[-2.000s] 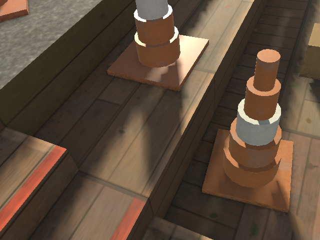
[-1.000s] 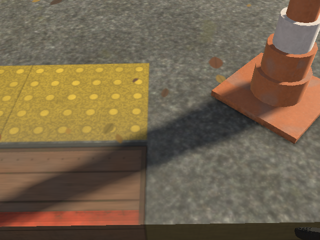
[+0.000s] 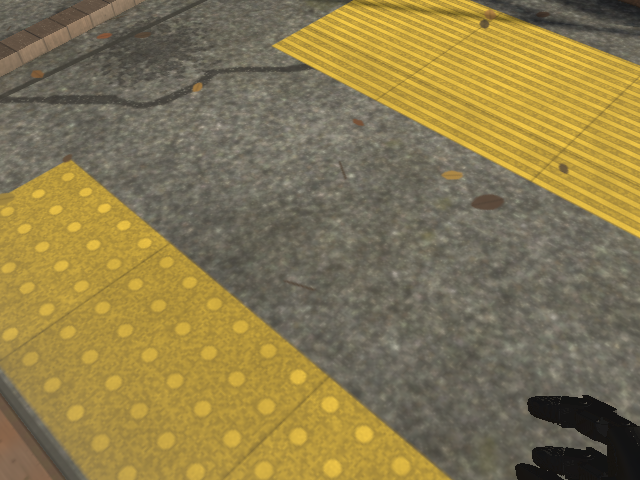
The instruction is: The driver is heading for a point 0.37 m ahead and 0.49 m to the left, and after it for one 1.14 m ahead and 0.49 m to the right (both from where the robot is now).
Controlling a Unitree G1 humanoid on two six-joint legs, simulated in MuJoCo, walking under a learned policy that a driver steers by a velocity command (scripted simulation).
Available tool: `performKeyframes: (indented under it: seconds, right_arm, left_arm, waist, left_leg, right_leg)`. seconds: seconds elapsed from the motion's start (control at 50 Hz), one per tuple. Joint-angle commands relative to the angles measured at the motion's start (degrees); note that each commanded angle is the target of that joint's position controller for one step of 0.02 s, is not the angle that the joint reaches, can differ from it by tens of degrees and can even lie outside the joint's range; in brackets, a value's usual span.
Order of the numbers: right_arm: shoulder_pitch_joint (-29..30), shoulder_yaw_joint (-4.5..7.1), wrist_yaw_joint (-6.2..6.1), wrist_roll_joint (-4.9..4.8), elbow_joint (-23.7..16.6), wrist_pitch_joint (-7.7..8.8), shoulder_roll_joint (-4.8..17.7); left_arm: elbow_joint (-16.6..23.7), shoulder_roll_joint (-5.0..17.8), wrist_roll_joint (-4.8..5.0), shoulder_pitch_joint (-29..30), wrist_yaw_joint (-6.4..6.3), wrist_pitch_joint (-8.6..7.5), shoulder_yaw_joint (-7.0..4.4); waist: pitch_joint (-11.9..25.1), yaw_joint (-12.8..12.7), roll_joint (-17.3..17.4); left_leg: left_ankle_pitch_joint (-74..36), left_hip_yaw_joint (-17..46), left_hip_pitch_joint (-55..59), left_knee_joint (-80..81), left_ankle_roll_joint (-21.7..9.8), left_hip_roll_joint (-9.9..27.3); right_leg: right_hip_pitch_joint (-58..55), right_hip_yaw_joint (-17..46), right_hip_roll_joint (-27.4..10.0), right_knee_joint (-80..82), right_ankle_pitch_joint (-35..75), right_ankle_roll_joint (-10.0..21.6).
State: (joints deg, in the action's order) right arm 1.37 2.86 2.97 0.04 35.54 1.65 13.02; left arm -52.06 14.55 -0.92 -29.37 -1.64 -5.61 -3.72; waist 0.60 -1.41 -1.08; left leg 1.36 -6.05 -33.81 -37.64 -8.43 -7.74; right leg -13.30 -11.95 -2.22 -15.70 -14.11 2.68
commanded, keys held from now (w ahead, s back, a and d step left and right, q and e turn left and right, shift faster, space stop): shift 0.12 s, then e+shift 0.88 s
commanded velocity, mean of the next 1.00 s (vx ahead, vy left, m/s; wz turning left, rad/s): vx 0.24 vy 0.00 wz -0.60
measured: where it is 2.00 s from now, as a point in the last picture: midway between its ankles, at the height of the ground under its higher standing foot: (508, 412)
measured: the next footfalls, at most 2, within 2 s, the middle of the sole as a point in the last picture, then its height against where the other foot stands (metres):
left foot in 0.04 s outside the picture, level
right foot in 0.40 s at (419, 471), level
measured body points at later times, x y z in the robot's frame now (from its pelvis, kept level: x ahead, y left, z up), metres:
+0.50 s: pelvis +0.35 -0.07 -0.03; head +0.40 -0.08 +0.41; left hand +0.57 +0.15 -0.13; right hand +0.45 -0.35 -0.14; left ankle +0.22 +0.08 -0.61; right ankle +0.49 -0.14 -0.74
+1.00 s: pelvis +0.49 -0.05 -0.01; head +0.52 -0.05 +0.44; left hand +0.79 +0.10 -0.09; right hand +0.51 -0.38 -0.08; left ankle +0.61 +0.02 -0.74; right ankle +0.46 -0.14 -0.71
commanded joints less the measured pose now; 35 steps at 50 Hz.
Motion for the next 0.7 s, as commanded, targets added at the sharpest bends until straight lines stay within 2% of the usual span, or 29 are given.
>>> performKeyframes:
  seconds: [0.02,0.04,0.06,0.08,0.1,0.12,0.14,0.16,0.18,0.22,0.24,0.26,0.28,0.3,0.34,0.36,0.38,0.4,0.42,0.44,0.46,0.48,0.5,0.52,0.54,0.56,0.62,0.66,0.7]
  right_arm:
    - [-30.1,4.48,-2.01,1.25,7.5,-0.29,7.4]
    - [-26.7,3.92,-2.37,2.33,9.1,0.57,7.0]
    - [-25.6,2.99,-2.29,3.09,7.4,2.36,9.5]
    - [-27.8,3.17,-2.76,3.90,7.8,3.18,10.6]
    - [-23.9,3.28,-3.04,3.14,7.4,3.42,9.4]
    - [-20.7,2.26,-3.11,2.43,6.9,4.01,6.3]
    - [-17.1,0.70,-1.24,-0.96,6.5,5.34,1.7]
    - [-16.9,0.55,-0.99,-1.50,7.2,5.90,2.6]
    - [-17.7,0.39,-1.46,-0.90,8.3,6.00,2.9]
    - [-18.3,0.44,-3.17,0.37,9.5,5.63,4.6]
    - [-18.0,0.54,-4.13,0.56,9.8,5.26,5.9]
    - [-19.0,0.53,-4.98,0.11,10.2,4.99,6.5]
    - [-21.6,0.58,-5.65,-0.15,10.9,4.89,7.3]
    - [-23.3,0.64,-6.10,-0.46,11.5,4.67,8.3]
    - [-22.1,1.16,-6.72,-0.68,10.9,4.04,10.3]
    - [-19.8,1.57,-7.03,-0.67,9.6,3.56,11.1]
    - [-16.4,1.92,-7.14,-0.45,7.8,3.16,11.5]
    - [-12.4,2.21,-7.05,-0.19,5.7,3.01,11.8]
    - [-13.9,0.49,-5.74,3.73,3.8,2.95,3.6]
    - [-28.5,-1.15,-3.99,1.48,2.4,3.30,0.8]
    - [-27.0,-0.88,-3.02,0.71,2.5,3.12,6.6]
    - [-19.6,-0.10,-3.34,0.55,0.9,2.31,9.1]
    - [-15.5,0.21,-4.23,1.28,0.0,1.29,8.5]
    - [-14.0,0.15,-4.74,1.76,-1.3,0.50,8.0]
    - [-13.1,0.27,-4.84,1.77,-1.9,-0.17,7.7]
    - [-12.7,0.14,-5.10,1.68,-2.1,-0.43,6.8]
    - [-9.1,-0.27,-6.06,1.61,-2.9,-0.36,4.8]
    - [-7.0,-0.06,-6.25,0.87,-3.2,-0.72,5.4]
    - [-4.4,0.23,-6.26,0.44,-3.3,-0.93,6.0]
  left_arm:
    - [7.8,12.5,0.20,13.8,-1.74,1.68,-3.70]
    - [9.9,3.3,-1.17,16.1,-1.11,1.58,-1.97]
    - [14.2,-7.7,-1.06,11.8,-0.45,0.73,1.41]
    - [15.4,-2.6,1.38,4.4,0.20,-0.37,1.08]
    - [13.6,2.2,0.53,6.5,0.05,-0.22,0.81]
    - [13.7,5.1,-0.44,11.4,0.23,0.25,0.26]
    - [14.5,4.4,3.53,16.2,0.40,-0.71,-0.08]
    - [15.2,4.9,3.95,17.2,0.47,-0.28,0.15]
    - [15.2,4.5,3.61,16.8,0.93,0.22,0.24]
    - [17.5,2.5,2.55,22.1,1.81,0.28,1.43]
    - [18.8,1.1,1.92,25.5,2.27,0.10,2.25]
    - [19.4,0.1,1.56,28.4,2.70,-0.21,2.79]
    - [19.6,0.0,1.43,30.1,3.03,-0.40,2.84]
    - [19.7,0.8,1.67,30.2,3.41,-0.41,2.45]
    - [19.6,4.2,1.85,26.2,3.99,-0.07,0.79]
    - [18.8,6.2,1.67,21.3,4.19,0.21,-0.31]
    - [16.5,8.6,1.53,12.3,4.29,0.59,-1.69]
    - [14.2,10.7,1.19,3.8,3.88,1.20,-2.75]
    - [13.1,12.6,0.85,3.1,3.18,1.77,-2.33]
    - [17.8,15.1,-3.20,10.5,2.52,1.36,-1.77]
    - [22.2,12.2,-2.31,17.7,2.29,2.26,-2.30]
    - [23.5,8.8,-0.62,21.0,1.87,3.16,-1.38]
    - [23.4,7.6,0.79,21.5,1.52,3.91,-0.88]
    - [23.2,8.0,1.24,21.5,1.31,4.14,-0.81]
    - [23.1,8.3,1.09,21.6,1.14,4.37,-1.03]
    - [22.9,8.0,1.10,21.5,0.98,4.54,-1.01]
    - [21.9,10.3,1.66,18.5,-0.41,5.40,-1.94]
    - [22.3,11.8,2.21,18.7,-1.57,6.67,-2.54]
    - [22.9,12.2,2.58,19.0,-2.28,7.81,-2.86]
  waist:
    - [5.9,19.2,-5.2]
    - [0.7,12.3,2.8]
    - [1.7,3.3,14.9]
    - [14.0,2.7,10.7]
    - [8.1,2.0,3.3]
    - [1.2,1.0,-1.0]
    - [0.8,0.2,-4.8]
    - [-0.5,-0.7,-5.5]
    - [-1.6,-1.9,-4.4]
    - [-3.3,-0.9,-0.5]
    - [-3.4,-0.1,0.9]
    - [-2.5,1.5,1.8]
    - [-0.6,3.3,3.1]
    - [1.1,3.7,4.3]
    - [5.0,1.1,8.0]
    - [7.4,-1.7,9.5]
    - [10.9,-6.3,9.7]
    - [11.8,-11.2,5.7]
    - [10.9,-6.6,-11.4]
    - [23.7,2.0,-18.5]
    - [28.1,-0.9,-10.4]
    - [20.1,-1.2,-1.8]
    - [14.0,0.4,5.1]
    - [10.2,1.8,4.8]
    - [7.7,3.0,2.8]
    - [6.5,3.3,1.4]
    - [9.6,2.7,0.3]
    - [11.5,2.5,-1.8]
    - [10.5,1.7,-4.1]
  left_leg:
    - [-5.8,4.2,30.7,23.3,-4.7,4.2]
    - [-5.1,11.8,39.4,16.0,-4.0,10.0]
    - [-49.7,20.9,44.5,-2.9,-3.2,16.0]
    - [-46.3,36.4,56.9,6.8,-13.4,24.5]
    - [-25.8,37.1,48.6,15.0,-15.3,25.0]
    - [-22.3,33.6,39.1,17.6,-13.3,22.8]
    - [-17.4,33.1,32.0,19.7,-12.6,23.2]
    - [-20.7,31.2,28.1,19.6,-10.9,23.3]
    - [-24.3,27.3,25.3,19.2,-8.6,22.7]
    - [-32.3,16.7,19.3,20.9,-3.8,18.4]
    - [-33.2,11.3,16.1,21.4,-1.4,14.9]
    - [-31.9,6.9,14.1,21.2,1.0,11.5]
    - [-30.5,5.0,15.0,20.3,2.7,10.0]
    - [-28.8,4.2,17.1,18.7,3.8,9.7]
    - [-34.2,3.3,21.7,11.6,6.0,10.6]
    - [-38.7,3.2,23.0,5.6,7.3,11.5]
    - [-39.2,3.2,22.1,-3.8,8.7,11.8]
    - [-25.0,2.0,17.3,-21.2,10.8,8.7]
    - [34.8,1.7,2.2,-42.2,11.5,0.2]
    - [38.1,14.8,-9.9,-59.4,12.8,-1.6]
    - [30.2,18.5,-11.5,-60.2,11.2,1.7]
    - [24.9,17.1,-12.6,-55.7,10.5,3.1]
    - [21.8,15.9,-11.6,-50.8,10.5,4.4]
    - [20.5,16.0,-9.6,-46.3,10.7,4.4]
    - [20.3,16.0,-7.2,-41.9,10.9,4.8]
    - [20.1,15.6,-5.9,-37.9,11.2,4.9]
    - [17.3,14.7,-4.5,-27.3,12.6,3.5]
    - [14.0,16.0,-4.3,-22.5,13.3,3.0]
    - [11.2,16.8,-3.6,-18.0,13.4,2.7]
  right_leg:
    - [7.6,1.4,-3.7,-45.9,59.3,3.0]
    - [30.4,7.7,3.0,-62.2,-0.4,3.8]
    - [47.3,14.1,5.4,-77.6,-22.4,3.6]
    - [56.3,21.0,7.6,-76.2,-14.9,2.3]
    - [59.2,18.2,4.0,-72.8,-10.0,1.1]
    - [57.6,16.8,1.5,-68.2,-7.7,-0.3]
    - [55.5,20.9,-0.2,-67.4,-7.5,-1.3]
    - [55.1,21.7,-1.2,-63.8,-5.9,-2.2]
    - [55.4,21.9,-2.3,-60.2,-5.4,-2.7]
    - [54.7,17.7,-2.5,-48.7,-0.9,-3.1]
    - [51.3,14.2,-1.9,-40.6,4.6,-3.1]
    - [46.1,10.5,-0.4,-32.3,11.9,-2.9]
    - [42.1,8.1,1.9,-26.8,19.8,-3.0]
    - [39.2,7.1,3.9,-22.9,24.2,-3.1]
    - [34.0,6.2,7.1,-19.4,23.7,-2.0]
    - [29.6,6.1,8.5,-18.6,21.2,-0.8]
    - [21.5,8.0,8.3,-16.4,22.2,1.2]
    - [14.0,13.5,4.8,-11.0,27.9,3.7]
    - [4.7,25.5,-3.1,-15.7,55.2,5.4]
    - [-7.8,54.9,-17.8,-13.0,61.1,19.4]
    - [-5.6,58.2,-17.0,-7.2,36.0,21.2]
    - [4.7,52.0,-12.3,-5.6,19.7,18.4]
    - [14.4,48.2,-8.2,-3.3,10.1,14.9]
    - [21.9,46.5,-5.9,-1.9,9.0,13.6]
    - [26.8,44.1,-3.7,-1.1,10.9,12.4]
    - [29.7,41.7,-1.8,-1.8,15.2,11.3]
    - [29.4,39.5,0.3,-5.0,29.3,8.5]
    - [27.6,40.8,0.9,-5.6,23.2,5.6]
    - [27.6,42.3,1.9,-5.0,13.1,3.2]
